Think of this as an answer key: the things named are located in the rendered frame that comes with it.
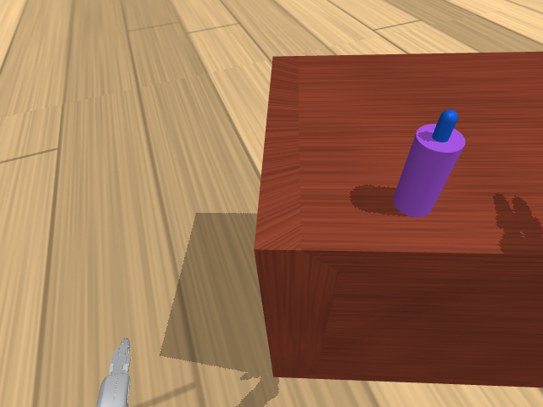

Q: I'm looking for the bottle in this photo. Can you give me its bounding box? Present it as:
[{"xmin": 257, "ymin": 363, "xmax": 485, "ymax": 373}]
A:
[{"xmin": 393, "ymin": 109, "xmax": 466, "ymax": 217}]

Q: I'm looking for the left robot hand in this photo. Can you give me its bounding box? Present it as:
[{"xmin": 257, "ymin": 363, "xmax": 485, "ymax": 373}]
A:
[{"xmin": 96, "ymin": 337, "xmax": 131, "ymax": 407}]

